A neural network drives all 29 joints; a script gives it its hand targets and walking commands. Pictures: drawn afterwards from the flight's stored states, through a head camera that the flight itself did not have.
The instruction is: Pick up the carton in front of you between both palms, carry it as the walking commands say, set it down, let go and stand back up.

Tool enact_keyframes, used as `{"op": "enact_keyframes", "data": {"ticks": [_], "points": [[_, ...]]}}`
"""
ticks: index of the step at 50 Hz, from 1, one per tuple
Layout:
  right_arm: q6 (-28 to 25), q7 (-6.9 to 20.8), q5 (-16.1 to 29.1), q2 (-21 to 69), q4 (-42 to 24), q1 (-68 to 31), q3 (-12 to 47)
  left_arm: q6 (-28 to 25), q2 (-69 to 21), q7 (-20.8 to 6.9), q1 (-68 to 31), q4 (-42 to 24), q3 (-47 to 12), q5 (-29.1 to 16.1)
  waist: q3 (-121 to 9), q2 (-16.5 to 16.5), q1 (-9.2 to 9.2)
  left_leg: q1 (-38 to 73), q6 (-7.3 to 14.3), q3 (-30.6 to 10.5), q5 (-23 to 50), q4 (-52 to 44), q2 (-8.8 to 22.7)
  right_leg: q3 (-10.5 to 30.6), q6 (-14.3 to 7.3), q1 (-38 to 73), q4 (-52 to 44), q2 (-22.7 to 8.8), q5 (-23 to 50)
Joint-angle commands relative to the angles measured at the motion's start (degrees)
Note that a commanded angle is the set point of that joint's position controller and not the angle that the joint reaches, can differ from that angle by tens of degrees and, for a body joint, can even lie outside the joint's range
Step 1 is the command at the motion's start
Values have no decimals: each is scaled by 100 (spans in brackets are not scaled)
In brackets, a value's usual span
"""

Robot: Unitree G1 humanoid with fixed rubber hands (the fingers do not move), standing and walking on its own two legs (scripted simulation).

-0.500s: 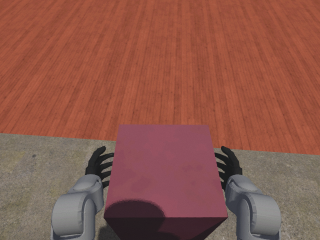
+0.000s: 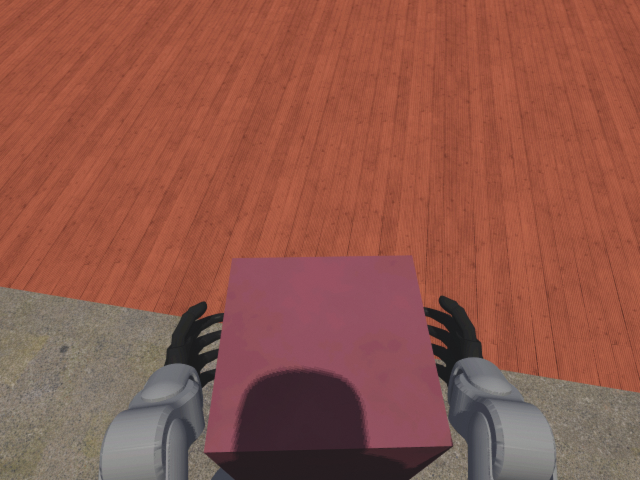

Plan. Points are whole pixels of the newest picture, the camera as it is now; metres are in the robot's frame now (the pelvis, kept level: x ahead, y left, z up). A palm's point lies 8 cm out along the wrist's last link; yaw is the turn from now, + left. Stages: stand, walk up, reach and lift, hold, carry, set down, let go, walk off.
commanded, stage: carry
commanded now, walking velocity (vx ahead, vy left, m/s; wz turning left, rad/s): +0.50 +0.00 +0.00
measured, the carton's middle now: (323, 380) +0.24 +0.01 +0.00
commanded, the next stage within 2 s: none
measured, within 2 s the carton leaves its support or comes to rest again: neither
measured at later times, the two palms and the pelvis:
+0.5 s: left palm (236, 130) +0.62 +0.15 +0.11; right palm (417, 134) +0.59 -0.14 +0.12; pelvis +0.34 +0.03 -0.01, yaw -4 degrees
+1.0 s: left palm (281, 55) +0.99 +0.11 +0.08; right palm (406, 53) +1.01 -0.19 +0.08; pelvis +0.65 -0.05 -0.01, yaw -2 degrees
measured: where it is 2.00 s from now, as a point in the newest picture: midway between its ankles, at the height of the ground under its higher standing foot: (345, 246)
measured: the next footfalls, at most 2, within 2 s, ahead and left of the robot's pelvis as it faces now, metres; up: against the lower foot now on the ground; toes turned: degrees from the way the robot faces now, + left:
left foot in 0.22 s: +0.36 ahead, +0.11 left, +0.00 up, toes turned +9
right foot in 0.72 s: +0.68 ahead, -0.09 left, +0.01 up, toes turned -11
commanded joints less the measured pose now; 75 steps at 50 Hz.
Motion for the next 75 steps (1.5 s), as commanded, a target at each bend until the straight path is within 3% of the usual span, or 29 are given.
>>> {"op": "enact_keyframes", "data": {"ticks": [1, 3, 8, 11, 12, 13, 14, 17, 21, 30, 34, 35, 36, 37, 38, 41, 43, 47, 50, 51, 54, 57, 59, 60, 61, 62, 65, 68, 75], "points": [[-109, 587, 1381, 4430, -492, -1784, 3620, -77, -4526, -818, -2271, -809, -3961, -1590, -580, -386, -105, -412, 49, 330, 563, -813, -142, 697, -265, 1298, -604, -1227, 2057], [-3, 547, 1494, 4271, -767, -2025, 3781, -20, -4238, -755, -2106, -854, -3716, -1534, -434, -1120, -78, -406, 126, 403, 615, -1092, -205, 672, -222, 1335, -491, -1096, 2174], [280, 463, 1672, 3845, -983, -2090, 3514, 200, -3851, -564, -2340, -1316, -3544, -1541, -134, -685, -35, 529, 374, 873, 590, -1737, -524, 526, -336, 1177, -453, -1234, 2546], [367, 367, 1668, 3547, -932, -2039, 3286, 314, -3604, -383, -2577, -1461, -3664, -1537, -1008, -708, -324, 3008, 445, 1304, -85, -2146, -1047, -171, -25, 803, 2214, -859, 4236], [393, 320, 1700, 3420, -1088, -2193, 3252, 408, -3544, -340, -2393, -1160, -3630, -1494, -1490, -68, -394, 4450, 685, -338, -201, -2574, 114, 141, 256, -726, 3793, -768, 2591], [366, 331, 1830, 3496, -1234, -2303, 3377, 406, -3556, -361, -2615, -1854, -3661, -1585, -2108, 1577, -275, 5795, 1468, -3272, -332, -2967, 1666, 469, 524, -2404, 5308, 200, -732], [404, 332, 1892, 3416, -1345, -2447, 3309, 466, -3594, -350, -2841, -1809, -3655, -1729, -1868, 1417, -336, 5536, 1769, -3577, 566, -3356, 1712, 1134, 340, -3196, 6435, 132, -1531], [373, 429, 2051, 3877, -1542, -3226, 3566, 374, -4079, -325, -3213, -1589, -3530, -1560, -1629, -62, -337, 4198, 1254, -2007, 947, -3379, 1422, 1433, 121, -3054, 6050, -576, -650], [439, 343, 2160, 3274, -1108, -3713, 3286, 393, -3550, -131, -3495, -972, -3240, -1346, -1243, 489, -327, 3488, 983, -1176, -877, -3887, 1049, 1215, 197, -3023, 4759, -498, -181], [464, -111, 1754, 2590, 527, -5232, 2305, 530, -2902, 287, -5283, 356, -2531, -1151, -473, 618, -620, 3678, 1010, 48, 1493, -3493, 331, 325, 220, -2963, 2384, -128, 1032], [392, -195, 1673, 2958, 1118, -6024, 2166, 437, -2968, 352, -5979, 966, -2101, -1076, -1068, 857, -238, 3896, 702, 255, 2844, -2264, 351, 318, -127, -1607, 1938, 114, 932], [377, -211, 1728, 2909, 1167, -6279, 2095, 420, -3067, 331, -6239, 1211, -1965, -1213, -1476, 633, 186, 3664, 506, 508, 2875, -919, 135, -77, -126, -531, 1376, 417, 723], [357, -231, 1663, 3072, 1212, -6576, 2151, 334, -3192, 309, -6322, 1012, -1955, -1107, -2015, 237, 302, 2767, 421, 326, 1922, 287, 41, 538, -48, 807, 1667, 145, 44], [325, -250, 1664, 3135, 1329, -6707, 2178, 322, -3061, 311, -6724, 1217, -1904, -1160, -2479, -1289, 207, 956, 261, 170, -122, 1846, -402, 2947, -822, 2225, 1437, -1597, -277], [333, -272, 1602, 3181, 1335, -6788, 2112, 261, -3222, 319, -6549, 1506, -1973, -1229, -2382, -2081, 389, -346, 214, -158, -2426, 2914, -1159, 4841, -1368, 2708, 399, -2020, 206], [117, -289, 1334, 3754, 1758, -6794, 1862, 70, -3953, 150, -7288, 1221, -2340, -1491, -2105, -613, 70, -680, 482, -786, -1759, 3277, -385, 3336, -902, 1840, 857, -1621, 1273], [-48, -252, 1421, 4166, 1568, -7140, 1987, -147, -4422, -54, -7690, 837, -2508, -1904, -2331, -708, 22, -522, 429, -757, -1420, 2811, -259, 2652, -456, 1801, 890, -1428, 1220], [-366, -270, 1349, 4126, 1156, -7251, 2330, -404, -4318, -125, -7679, 555, -2725, -1943, -2249, -984, 252, -1695, 378, -435, -1340, 2743, -447, 2366, -742, 2418, 1076, -1272, 2235], [-435, -295, 1141, 3773, 1206, -6709, 2149, -405, -3992, -86, -7336, 600, -2858, -1903, -2168, -339, 220, -1948, 372, -276, -1293, 2676, -348, 2405, -958, 2273, 789, -1518, 1869], [-353, -297, 1128, 3709, 1508, -6693, 2152, -416, -3774, -66, -7544, 324, -2840, -1875, -1887, -184, 289, -2348, 333, -82, -1221, 2451, -476, 2295, -608, 2557, 962, -1187, 2718], [-277, -280, 1328, 3434, 838, -6633, 2160, -275, -3873, -46, -6856, 588, -2866, -1975, -1842, -596, 404, -1563, 447, 177, -659, 1099, -603, 1664, -741, 2184, 833, -936, 2860], [-183, -358, 1168, 3263, 991, -6450, 2141, -163, -3646, -53, -7098, 351, -2789, -2048, -1571, -695, 163, -35, 723, 806, 2, -690, -1187, 1090, -452, 1812, 1264, -617, 6042], [-51, -310, 1327, 3291, 1027, -6031, 2176, -117, -3608, -20, -6852, 228, -2682, -1927, -2374, -989, -458, 2241, 754, 924, -260, -1238, -1423, 483, -291, 1127, 2691, -832, 6324], [-47, -250, 1474, 3447, 904, -6206, 2264, -92, -3489, 23, -6998, 195, -2780, -1839, -2930, -592, -917, 3823, 818, 625, -97, -1726, -1321, 602, -189, 428, 3868, -676, 5379], [26, -221, 1459, 3450, 911, -6290, 2278, -34, -3627, 54, -6799, 428, -2620, -1600, -3248, 361, -897, 5195, 970, -1664, 195, -1651, 55, 909, -25, -898, 4753, -119, 795], [57, -215, 1450, 2947, 1056, -6183, 2323, 78, -3290, 92, -6462, 734, -2392, -1422, -3382, 1789, -785, 5892, 2102, -4547, 440, -2527, 1207, 1332, 221, -2609, 6740, 831, -1709], [115, 25, 2294, 3759, 720, -7363, 2776, 121, -3386, 246, -6690, 1121, -1855, -856, -2168, 33, -770, 5062, 1813, -3035, 3000, -2071, 790, 1573, 63, -3979, 7452, 338, -1493], [44, 123, 2675, 4174, 447, -7926, 3114, -3, -3420, 290, -6468, 1227, -1557, -516, -2498, -443, -414, 4391, 1465, -2147, 1961, -2358, 646, 1586, 82, -3506, 6663, 28, -1315], [256, -23, 1923, 3753, 1240, -6902, 2283, 194, -3699, 191, -6821, 945, -2269, -1183, -2100, 563, -385, 4206, 1048, -684, 4017, -2062, 418, 887, 248, -3122, 3924, 62, -598]]}}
